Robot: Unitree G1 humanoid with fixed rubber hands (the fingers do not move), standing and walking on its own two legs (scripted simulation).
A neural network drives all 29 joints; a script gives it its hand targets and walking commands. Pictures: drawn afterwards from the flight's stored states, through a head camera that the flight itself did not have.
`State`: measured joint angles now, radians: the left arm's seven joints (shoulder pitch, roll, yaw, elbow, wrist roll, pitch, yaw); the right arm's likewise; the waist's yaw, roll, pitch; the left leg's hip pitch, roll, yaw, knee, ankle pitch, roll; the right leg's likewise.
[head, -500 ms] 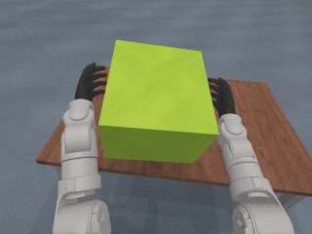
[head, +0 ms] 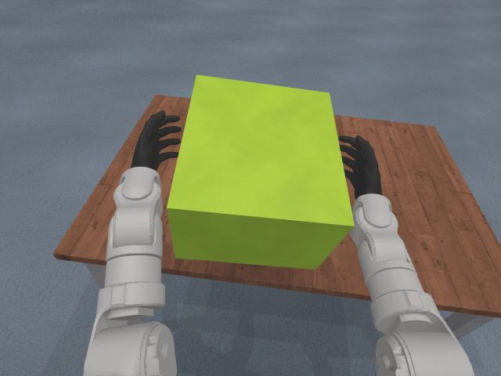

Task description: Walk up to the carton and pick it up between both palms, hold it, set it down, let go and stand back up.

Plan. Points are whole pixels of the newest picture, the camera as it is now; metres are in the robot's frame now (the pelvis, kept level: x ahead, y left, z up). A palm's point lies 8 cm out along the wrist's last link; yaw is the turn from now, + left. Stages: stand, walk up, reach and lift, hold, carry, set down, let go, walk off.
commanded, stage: set down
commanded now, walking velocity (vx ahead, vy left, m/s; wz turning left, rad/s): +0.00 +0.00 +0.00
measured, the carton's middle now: (255, 171) +0.42 -0.01 +0.09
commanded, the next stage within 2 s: none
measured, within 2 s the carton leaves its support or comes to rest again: neither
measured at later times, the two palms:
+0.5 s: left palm (157, 168) +0.39 +0.15 +0.13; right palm (362, 188) +0.36 -0.19 +0.11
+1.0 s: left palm (163, 170) +0.42 +0.15 +0.10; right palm (356, 190) +0.38 -0.19 +0.09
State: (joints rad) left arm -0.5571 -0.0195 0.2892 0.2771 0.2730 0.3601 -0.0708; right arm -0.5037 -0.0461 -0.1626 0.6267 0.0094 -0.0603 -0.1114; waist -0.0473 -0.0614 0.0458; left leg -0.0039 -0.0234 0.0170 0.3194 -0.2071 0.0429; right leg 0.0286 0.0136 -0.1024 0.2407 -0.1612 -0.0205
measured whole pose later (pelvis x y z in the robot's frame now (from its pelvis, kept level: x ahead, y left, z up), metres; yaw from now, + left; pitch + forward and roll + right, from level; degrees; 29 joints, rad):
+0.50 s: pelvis +0.00 +0.00 +0.00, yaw -1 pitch -4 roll -1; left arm -0.65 -0.02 0.33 0.56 0.27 0.20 -0.04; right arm -0.57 -0.04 -0.29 0.80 -0.08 -0.15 -0.07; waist -0.02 -0.05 0.02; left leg -0.05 -0.02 0.03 0.32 -0.21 0.04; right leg -0.02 0.02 -0.10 0.23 -0.15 -0.02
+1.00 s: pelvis +0.01 +0.00 +0.00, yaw -1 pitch +0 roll -1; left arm -0.72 -0.01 0.41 0.78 0.30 0.05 -0.06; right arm -0.61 0.01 -0.45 0.86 -0.24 -0.20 -0.05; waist -0.02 -0.04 0.01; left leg -0.10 -0.02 0.04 0.30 -0.20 0.04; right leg -0.08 0.01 -0.10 0.23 -0.16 -0.02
